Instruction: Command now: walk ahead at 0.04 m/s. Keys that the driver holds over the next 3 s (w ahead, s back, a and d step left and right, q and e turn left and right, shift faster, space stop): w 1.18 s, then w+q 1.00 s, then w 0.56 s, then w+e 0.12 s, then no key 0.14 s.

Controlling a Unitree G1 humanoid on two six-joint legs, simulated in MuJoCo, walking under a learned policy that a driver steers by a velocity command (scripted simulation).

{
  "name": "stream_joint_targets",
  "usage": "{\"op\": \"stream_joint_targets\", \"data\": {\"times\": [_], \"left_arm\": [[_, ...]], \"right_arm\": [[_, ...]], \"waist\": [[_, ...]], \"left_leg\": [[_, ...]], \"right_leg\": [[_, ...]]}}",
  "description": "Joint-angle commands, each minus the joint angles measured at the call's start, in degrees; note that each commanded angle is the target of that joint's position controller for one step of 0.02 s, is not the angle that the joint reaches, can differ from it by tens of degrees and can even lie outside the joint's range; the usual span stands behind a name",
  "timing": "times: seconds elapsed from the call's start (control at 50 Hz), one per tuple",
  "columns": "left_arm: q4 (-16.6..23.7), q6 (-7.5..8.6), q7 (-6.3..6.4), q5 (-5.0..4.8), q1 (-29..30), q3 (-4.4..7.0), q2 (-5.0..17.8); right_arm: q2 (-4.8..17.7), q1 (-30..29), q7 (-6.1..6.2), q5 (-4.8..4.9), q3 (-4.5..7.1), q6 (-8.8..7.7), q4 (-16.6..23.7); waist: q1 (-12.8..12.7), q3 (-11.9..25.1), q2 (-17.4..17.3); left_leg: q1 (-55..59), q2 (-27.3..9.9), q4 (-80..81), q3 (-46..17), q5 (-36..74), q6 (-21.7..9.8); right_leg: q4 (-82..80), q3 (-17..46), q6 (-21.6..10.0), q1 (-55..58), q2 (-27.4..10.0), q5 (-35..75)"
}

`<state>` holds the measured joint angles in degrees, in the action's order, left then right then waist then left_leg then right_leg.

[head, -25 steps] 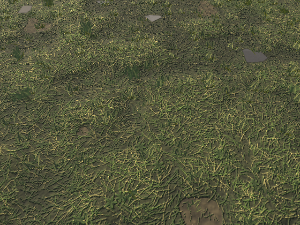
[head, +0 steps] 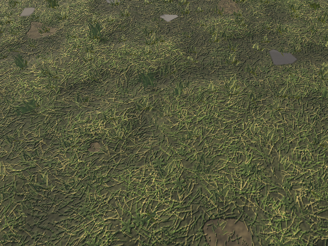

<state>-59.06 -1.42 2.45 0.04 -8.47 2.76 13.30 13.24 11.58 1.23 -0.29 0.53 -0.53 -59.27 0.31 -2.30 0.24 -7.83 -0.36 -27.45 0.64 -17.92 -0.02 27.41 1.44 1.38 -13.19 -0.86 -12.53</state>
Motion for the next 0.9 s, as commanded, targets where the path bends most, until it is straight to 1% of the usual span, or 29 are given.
{"op": "stream_joint_targets", "data": {"times": [0.02, 0.06, 0.1, 0.12, 0.14, 0.18, 0.22, 0.24, 0.26, 0.28, 0.3, 0.32, 0.36, 0.4, 0.46, 0.52, 0.58, 0.64, 0.68, 0.7, 0.72, 0.74, 0.76, 0.78, 0.8, 0.82, 0.84, 0.86, 0.9], "left_arm": [[0.09, 0.33, 0.21, 0.00, -1.12, 0.85, 5.55], [-0.49, 0.35, 0.17, -0.50, -0.85, 1.03, 5.71], [0.84, 1.69, -0.31, -0.56, 2.29, 0.92, 5.19], [1.59, 2.68, -0.81, -0.78, 3.49, 0.68, 4.34], [1.81, 3.62, -1.35, -1.14, 3.70, 0.62, 3.98], [1.53, 5.02, -2.27, -1.86, 2.34, 0.68, 3.86], [-2.25, 5.71, -2.59, -1.87, -5.78, 1.34, 4.09], [-4.53, 5.61, -2.58, -1.41, -11.09, 2.05, 5.24], [-5.78, 5.80, -2.28, -1.19, -18.25, 3.24, 9.39], [-6.68, 6.45, -3.12, -1.07, -24.18, 3.82, 14.13], [-5.67, 7.48, -3.27, -0.41, -19.48, 2.21, 10.10], [-4.06, 8.16, -3.34, -0.52, -15.17, 1.36, 7.30], [-2.40, 8.41, -3.76, -0.59, -11.16, 0.45, 5.84], [-2.82, 7.70, -3.44, -0.11, -13.28, -0.44, 3.84], [-3.16, 7.00, -2.24, 0.15, -16.09, -0.43, 6.01], [-2.61, 6.63, -1.48, 0.25, -16.72, -0.27, 7.48], [-3.39, 6.53, -1.31, -0.40, -19.64, 0.02, 7.68], [-3.62, 6.07, -1.18, -0.95, -19.62, 0.59, 8.04], [-2.93, 5.55, -1.15, -0.68, -17.89, 1.24, 9.53], [-2.58, 5.03, -1.15, -0.39, -16.91, 1.47, 9.95], [-2.03, 4.58, -1.18, -0.05, -16.19, 1.17, 9.22], [-0.67, 4.54, -1.32, 0.94, -17.20, 0.21, 6.86], [-0.83, 5.87, -2.21, 0.13, -24.83, -2.08, -2.37], [-0.47, 7.63, -2.57, -1.53, -18.92, -0.70, 3.72], [1.92, 8.64, -2.66, -3.04, -12.98, 0.27, 6.94], [2.54, 9.05, -2.14, -2.84, -10.30, 0.38, 7.30], [2.54, 8.79, -1.65, -1.97, -9.32, 0.95, 7.06], [2.34, 8.01, -1.53, -1.56, -11.04, 1.06, 5.90], [2.36, 6.66, -1.38, -1.47, -11.92, 1.08, 3.90]], "right_arm": [[5.81, 3.01, 0.32, 0.03, 0.99, -0.26, 0.37], [8.09, 3.45, 0.67, 0.70, 1.83, 0.12, 0.26], [11.15, 5.53, 0.94, 1.26, 2.90, -0.26, 0.57], [12.74, 6.22, 1.02, 1.61, 3.61, -0.80, 0.37], [12.41, 6.10, 1.04, 1.65, 3.75, -1.46, 0.49], [10.80, 4.24, 0.69, 1.83, 3.67, -2.38, 1.36], [10.26, 0.33, 0.18, 2.46, 3.65, -2.35, 2.73], [9.24, -0.45, -0.02, 2.18, 3.33, -2.53, 3.38], [5.58, -1.47, -0.29, 1.53, 2.25, -2.93, 4.56], [4.15, -2.13, 0.07, 1.68, 2.02, -3.89, 7.12], [6.58, -2.30, -0.12, 2.95, 2.69, -4.60, 7.13], [6.82, -1.75, -0.70, 3.65, 2.77, -5.23, 6.79], [7.52, -2.12, -1.00, 2.62, 3.48, -5.82, 6.23], [6.64, -2.60, -1.69, 1.95, 3.80, -5.42, 6.21], [4.10, -7.75, -2.05, 1.54, 3.24, -4.53, 8.37], [2.68, -15.05, -2.33, 1.67, 2.31, -4.44, 11.19], [3.14, -19.43, -3.02, 2.02, 1.98, -4.47, 12.90], [4.39, -20.90, -3.92, 2.18, 2.17, -4.89, 14.40], [6.82, -16.38, -4.09, 2.05, 3.28, -5.10, 13.77], [8.67, -9.86, -3.86, 2.04, 4.38, -5.02, 12.08], [10.85, 0.21, -3.42, 2.20, 5.75, -4.70, 8.95], [14.68, 10.35, -2.75, 1.49, 6.76, -4.36, 6.78], [16.52, 13.06, -3.34, 0.88, 6.75, -4.38, 5.44], [11.22, 10.28, -3.48, 1.24, 5.26, -4.74, 5.62], [9.30, 4.45, -3.36, 1.28, 4.60, -5.28, 6.55], [7.93, -0.74, -3.51, 0.91, 4.06, -5.82, 7.69], [6.32, -3.33, -3.78, 0.22, 3.65, -6.24, 7.87], [4.98, -4.18, -3.95, -0.39, 3.19, -6.52, 7.57], [4.52, -2.81, -3.89, -0.08, 2.92, -6.51, 6.42]], "waist": [[-0.07, 2.94, -1.13], [0.28, -0.16, -4.12], [1.85, -5.00, -9.07], [2.19, -7.13, -11.13], [1.82, -8.56, -10.82], [0.13, -8.73, -9.51], [-4.13, -5.75, -7.13], [-5.86, -3.38, -4.31], [-8.05, -0.18, 7.96], [-8.94, 2.95, 19.08], [-6.04, 0.06, 10.65], [-4.17, -2.66, 7.22], [-2.36, -3.84, 3.94], [-2.22, -2.60, 5.06], [-2.99, -3.26, 3.61], [-4.34, -4.99, 3.85], [-5.09, -6.64, 4.27], [-3.49, -6.53, 4.25], [0.00, -2.10, 5.80], [3.62, 2.37, 6.74], [8.30, 8.10, 6.33], [10.55, 15.87, -0.61], [5.10, 25.09, -16.95], [6.87, 19.81, -10.98], [5.25, 10.56, -8.80], [3.12, 6.67, -2.58], [1.20, 4.20, -1.22], [-0.89, 4.27, -2.80], [-2.11, 3.02, -3.67]], "left_leg": [[-4.59, -1.60, 6.44, -1.37, 5.99, -0.99], [-6.58, -2.78, 8.95, -4.46, -14.35, -3.76], [-6.47, -10.74, 15.49, -15.59, -28.93, -8.52], [-6.95, -15.86, 18.14, -22.10, -30.35, -11.44], [-6.68, -18.46, 19.06, -24.88, -28.09, -13.01], [-4.72, -17.96, 17.13, -22.03, -20.73, -12.02], [-11.67, -11.91, 11.69, -12.98, -13.51, -8.50], [-15.53, -8.34, 4.94, -8.54, -6.68, -6.83], [-23.11, -1.74, -14.20, 0.01, -1.60, -2.83], [-33.27, 3.83, -30.34, 0.16, -13.79, -1.13], [-37.77, 0.28, -40.15, -5.72, -13.92, -2.22], [-39.96, -2.31, -42.57, -6.69, -7.94, -3.72], [-39.45, -5.89, -38.60, -4.99, 1.82, -4.54], [-35.48, -6.85, -34.02, -2.91, 6.19, -3.50], [-36.13, -6.31, -26.10, -0.54, 10.18, -0.82], [-32.01, -4.49, -13.68, 1.36, 16.80, -0.03], [-29.23, -3.18, -7.51, 2.24, 20.12, -0.88], [-28.42, -2.88, -3.71, 1.19, 18.63, -3.24], [-20.72, -0.46, -3.57, 2.48, 15.45, -5.11], [-12.32, 1.54, -4.13, 3.75, 14.03, -6.37], [0.95, 2.17, -3.93, 3.95, 14.27, -7.96], [19.20, -9.12, -5.04, -9.92, 10.18, -11.40], [33.68, -21.96, 5.97, -40.51, -7.06, -20.82], [29.07, -19.97, 12.37, -43.96, -11.84, -17.91], [20.32, -18.82, 13.39, -35.00, -7.77, -15.46], [10.92, -17.11, 14.80, -27.74, 0.30, -14.36], [3.59, -15.13, 15.98, -21.67, 7.06, -13.62], [-0.48, -13.34, 17.31, -17.70, 9.60, -13.05], [-4.27, -11.94, 19.75, -13.67, 10.97, -13.60]], "right_leg": [[-2.16, -0.14, -1.78, 5.87, -0.21, 6.77], [2.16, -3.68, -2.06, 0.85, 3.03, -11.33], [10.23, -5.56, -2.39, -8.82, 3.61, -14.59], [15.00, -4.36, -3.05, -11.51, 1.60, -12.14], [17.37, -2.87, -3.87, -13.92, -0.42, -11.87], [13.43, -2.24, -5.54, -13.87, -2.12, -14.48], [0.64, -5.91, -5.79, 3.61, 1.12, -5.32], [-0.89, -4.21, -5.37, 11.92, 1.50, -2.25], [-8.89, 12.54, -9.11, 19.81, -8.65, -9.27], [-17.95, 36.52, -17.08, 25.20, -19.86, -15.28], [-17.91, 37.84, -18.12, 22.49, -21.72, -17.89], [-17.75, 31.23, -16.17, 20.42, -19.59, -16.65], [-18.69, 20.21, -12.52, 17.90, -15.60, -6.07], [-19.08, 12.00, -10.81, 16.38, -12.13, 5.83], [-20.23, 7.36, -11.92, 15.25, -11.36, 15.40], [-22.22, 3.74, -11.52, 11.07, -10.03, 15.20], [-23.31, 2.21, -11.69, 11.59, -11.17, 14.96], [-20.52, 1.16, -10.75, 17.29, -13.56, 20.72], [-13.88, 0.17, -9.56, 20.17, -14.26, 37.61], [-6.04, -0.98, -8.69, 20.00, -13.40, 47.51], [5.90, -2.60, -7.04, 15.31, -10.86, 49.26], [24.65, -3.94, -5.61, 0.74, -7.23, 29.62], [44.24, 0.14, -2.59, -18.33, 4.68, -16.74], [51.12, 7.20, -4.18, -24.25, 2.45, -19.32], [52.07, 5.29, -5.28, -28.07, -0.37, -14.38], [49.32, 4.24, -5.58, -25.24, -3.64, -8.44], [46.16, 3.54, -5.49, -22.21, -5.71, -5.04], [44.00, 4.09, -5.58, -18.24, -7.36, -3.13], [39.98, 3.36, -5.10, -16.71, -8.21, -3.01]]}}
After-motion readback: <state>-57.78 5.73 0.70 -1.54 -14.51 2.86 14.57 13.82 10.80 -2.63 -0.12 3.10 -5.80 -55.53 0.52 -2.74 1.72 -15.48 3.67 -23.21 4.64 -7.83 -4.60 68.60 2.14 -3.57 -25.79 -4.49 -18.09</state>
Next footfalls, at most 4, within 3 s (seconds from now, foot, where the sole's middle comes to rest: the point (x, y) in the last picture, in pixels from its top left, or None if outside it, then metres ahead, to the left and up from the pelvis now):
0.72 left None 0.45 0.10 -0.77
1.28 right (198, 189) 0.77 -0.13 -0.77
1.82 left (137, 145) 1.02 0.16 -0.77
2.32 right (147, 97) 1.37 0.12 -0.77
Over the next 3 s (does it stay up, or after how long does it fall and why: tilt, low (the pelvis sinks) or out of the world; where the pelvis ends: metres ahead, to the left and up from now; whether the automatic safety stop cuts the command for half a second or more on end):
stays up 1.43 0.36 0.00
